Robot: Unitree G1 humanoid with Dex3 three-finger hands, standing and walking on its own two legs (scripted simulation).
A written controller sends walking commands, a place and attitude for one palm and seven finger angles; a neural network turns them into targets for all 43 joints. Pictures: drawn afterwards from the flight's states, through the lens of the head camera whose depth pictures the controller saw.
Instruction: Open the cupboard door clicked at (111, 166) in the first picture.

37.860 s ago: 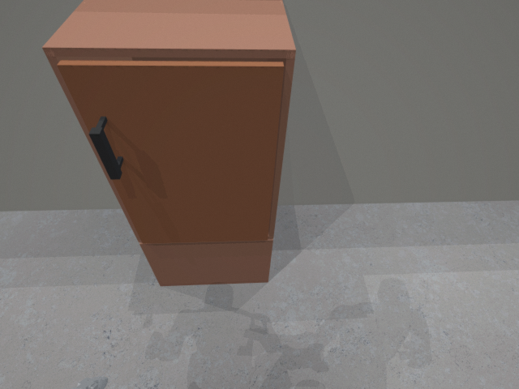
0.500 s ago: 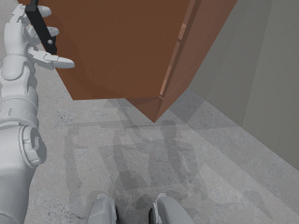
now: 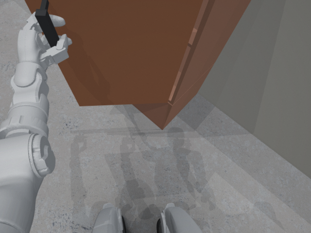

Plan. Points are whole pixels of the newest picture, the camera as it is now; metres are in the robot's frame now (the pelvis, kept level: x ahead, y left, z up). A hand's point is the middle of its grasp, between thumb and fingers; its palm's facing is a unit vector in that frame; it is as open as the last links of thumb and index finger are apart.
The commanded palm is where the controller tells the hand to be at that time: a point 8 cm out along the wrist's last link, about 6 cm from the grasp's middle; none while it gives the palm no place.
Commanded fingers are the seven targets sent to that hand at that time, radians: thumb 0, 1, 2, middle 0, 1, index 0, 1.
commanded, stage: close the thumb around the handle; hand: left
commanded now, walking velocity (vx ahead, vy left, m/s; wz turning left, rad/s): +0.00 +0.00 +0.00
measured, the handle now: (53, 31) +0.60 +0.19 +0.09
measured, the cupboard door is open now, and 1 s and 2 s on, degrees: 48 76 91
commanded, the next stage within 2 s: pull the door open along its arc in 0.10 s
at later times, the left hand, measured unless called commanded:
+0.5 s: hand (62, 56) +0.52 +0.16 +0.09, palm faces +0.00 -1.00 -0.01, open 5.6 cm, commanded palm +0.47 +0.20 +0.09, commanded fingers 0.00 0.90 0.90 -0.40 -1.35 -0.40 -1.35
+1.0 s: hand (93, 107) +0.39 +0.09 +0.09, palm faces +0.39 -0.92 +0.02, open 6.0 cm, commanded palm +0.32 +0.14 +0.09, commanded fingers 0.00 0.90 0.90 -0.40 -1.35 -0.40 -1.35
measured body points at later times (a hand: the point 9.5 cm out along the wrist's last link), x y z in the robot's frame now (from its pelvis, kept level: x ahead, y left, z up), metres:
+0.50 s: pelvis +0.01 -0.01 +0.01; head +0.13 +0.01 +0.44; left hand +0.52 +0.21 +0.09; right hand -0.02 -0.27 -0.10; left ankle +0.03 +0.10 -0.66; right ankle -0.02 -0.13 -0.66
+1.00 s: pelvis +0.01 -0.03 +0.02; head +0.06 -0.03 +0.47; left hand +0.36 +0.14 +0.09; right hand +0.17 -0.25 -0.09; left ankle +0.03 +0.10 -0.66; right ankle -0.02 -0.13 -0.66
